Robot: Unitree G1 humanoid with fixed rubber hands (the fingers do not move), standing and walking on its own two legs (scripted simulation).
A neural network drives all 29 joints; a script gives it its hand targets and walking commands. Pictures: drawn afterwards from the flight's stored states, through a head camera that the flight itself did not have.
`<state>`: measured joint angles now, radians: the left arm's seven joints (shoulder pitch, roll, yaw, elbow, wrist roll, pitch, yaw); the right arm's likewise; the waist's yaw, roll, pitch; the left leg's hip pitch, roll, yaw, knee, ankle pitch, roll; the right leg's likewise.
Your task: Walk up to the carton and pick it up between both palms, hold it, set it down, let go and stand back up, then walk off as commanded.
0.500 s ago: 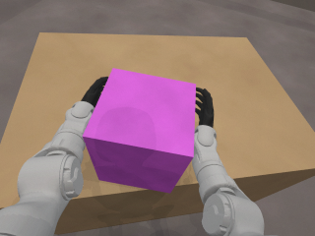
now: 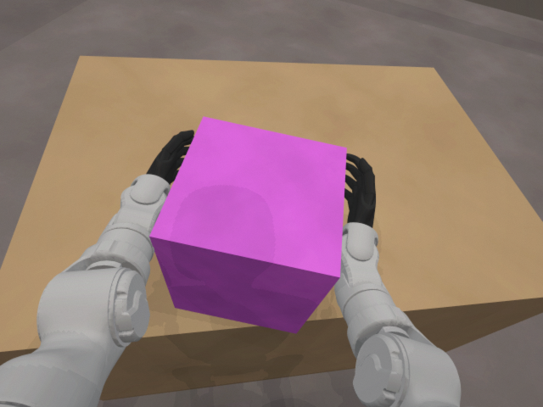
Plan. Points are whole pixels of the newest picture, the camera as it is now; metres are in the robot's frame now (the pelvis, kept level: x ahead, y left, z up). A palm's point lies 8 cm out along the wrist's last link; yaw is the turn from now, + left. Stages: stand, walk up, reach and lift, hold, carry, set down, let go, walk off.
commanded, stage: reach and lift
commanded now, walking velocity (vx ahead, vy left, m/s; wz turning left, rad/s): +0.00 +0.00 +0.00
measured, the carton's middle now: (253, 234) +0.37 +0.00 +0.02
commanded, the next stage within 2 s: none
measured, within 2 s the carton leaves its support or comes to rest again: leaves its support in 0.10 s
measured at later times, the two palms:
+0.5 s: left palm (161, 177) +0.44 +0.13 +0.07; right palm (359, 212) +0.37 -0.16 +0.06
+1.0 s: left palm (151, 159) +0.41 +0.13 +0.14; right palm (382, 182) +0.37 -0.16 +0.14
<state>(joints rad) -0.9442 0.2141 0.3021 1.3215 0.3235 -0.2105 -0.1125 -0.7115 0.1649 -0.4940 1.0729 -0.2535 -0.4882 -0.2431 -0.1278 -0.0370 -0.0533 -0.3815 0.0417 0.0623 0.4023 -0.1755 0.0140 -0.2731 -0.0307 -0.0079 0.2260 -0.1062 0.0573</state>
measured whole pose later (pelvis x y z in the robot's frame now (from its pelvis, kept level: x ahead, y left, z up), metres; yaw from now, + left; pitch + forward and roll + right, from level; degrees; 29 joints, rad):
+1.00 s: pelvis -0.01 -0.01 +0.00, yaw +0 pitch +2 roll -1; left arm -0.75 0.09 0.23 0.68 0.20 0.25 -0.04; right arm -0.64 0.03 -0.17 0.69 0.09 -0.05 -0.21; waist -0.08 -0.04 -0.05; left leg -0.24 0.04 0.06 0.35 -0.15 0.01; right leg -0.14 -0.03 -0.01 0.21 -0.10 0.06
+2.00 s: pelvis -0.02 -0.01 +0.00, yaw +0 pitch -3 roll -1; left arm -0.73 0.05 0.23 0.34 0.24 0.68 0.02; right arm -0.80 -0.07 -0.08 0.65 0.23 0.28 -0.17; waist -0.07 -0.04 -0.04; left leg -0.15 0.04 0.06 0.35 -0.14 0.00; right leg -0.09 -0.03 -0.01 0.27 -0.13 0.05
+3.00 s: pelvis -0.02 -0.01 +0.00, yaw +0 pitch -3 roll -1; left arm -0.73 0.05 0.23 0.26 0.21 0.78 0.07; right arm -0.87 -0.10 -0.07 0.64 0.29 0.39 -0.18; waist -0.07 -0.04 -0.08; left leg -0.15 0.04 0.06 0.35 -0.14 0.00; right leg -0.09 -0.03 -0.01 0.27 -0.13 0.05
